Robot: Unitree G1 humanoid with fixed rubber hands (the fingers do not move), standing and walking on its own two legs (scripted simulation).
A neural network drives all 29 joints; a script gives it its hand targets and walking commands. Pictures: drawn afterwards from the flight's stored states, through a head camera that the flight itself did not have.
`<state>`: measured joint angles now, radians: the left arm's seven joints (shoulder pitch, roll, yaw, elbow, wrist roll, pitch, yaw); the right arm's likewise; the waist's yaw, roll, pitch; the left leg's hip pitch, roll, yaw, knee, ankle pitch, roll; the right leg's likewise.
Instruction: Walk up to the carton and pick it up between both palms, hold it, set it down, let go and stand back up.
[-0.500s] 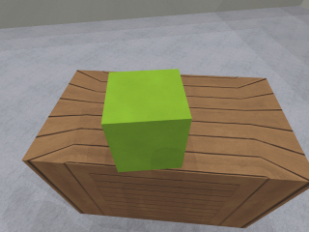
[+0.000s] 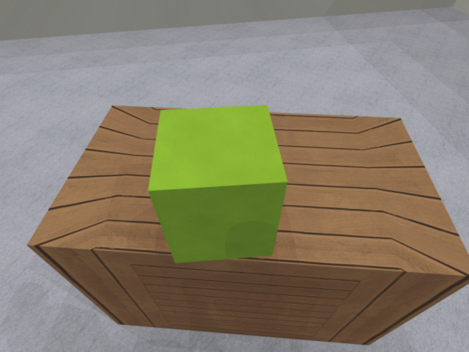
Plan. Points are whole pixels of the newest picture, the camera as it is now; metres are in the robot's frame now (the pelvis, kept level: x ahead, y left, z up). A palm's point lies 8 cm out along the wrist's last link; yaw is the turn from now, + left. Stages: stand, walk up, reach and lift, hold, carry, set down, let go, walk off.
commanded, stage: stand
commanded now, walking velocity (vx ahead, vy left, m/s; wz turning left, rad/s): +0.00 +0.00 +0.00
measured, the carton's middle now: (219, 186) +0.43 +0.06 +0.01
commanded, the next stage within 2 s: none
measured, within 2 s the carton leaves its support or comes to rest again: neither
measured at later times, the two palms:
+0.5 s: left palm out of the picture -0.02 +0.20 -0.15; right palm out of the picture -0.03 -0.19 -0.15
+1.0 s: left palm out of the picture -0.02 +0.19 -0.15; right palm out of the picture -0.02 -0.19 -0.15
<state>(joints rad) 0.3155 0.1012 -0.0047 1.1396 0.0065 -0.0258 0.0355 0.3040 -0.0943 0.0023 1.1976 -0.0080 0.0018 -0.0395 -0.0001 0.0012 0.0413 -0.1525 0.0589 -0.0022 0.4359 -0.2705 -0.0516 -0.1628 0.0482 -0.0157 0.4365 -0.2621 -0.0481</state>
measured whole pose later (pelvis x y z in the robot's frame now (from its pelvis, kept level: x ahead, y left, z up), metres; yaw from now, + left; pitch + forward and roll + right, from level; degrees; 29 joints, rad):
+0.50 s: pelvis +0.01 +0.00 +0.00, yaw +0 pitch -1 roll +0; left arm 0.31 0.10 0.00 1.13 0.01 -0.02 0.04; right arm 0.30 -0.08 0.00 1.20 -0.01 0.01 -0.05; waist 0.00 0.00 0.06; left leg -0.13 0.05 0.00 0.43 -0.28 -0.05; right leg -0.14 0.04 -0.02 0.44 -0.28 -0.05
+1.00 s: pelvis +0.01 +0.00 +0.00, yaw +0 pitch -1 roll +0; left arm 0.32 0.09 -0.01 1.15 0.01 -0.03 0.04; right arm 0.30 -0.08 0.00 1.20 -0.01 0.00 -0.04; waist 0.00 0.00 0.05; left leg -0.12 0.05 0.00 0.43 -0.29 -0.05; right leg -0.13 0.04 -0.02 0.44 -0.29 -0.05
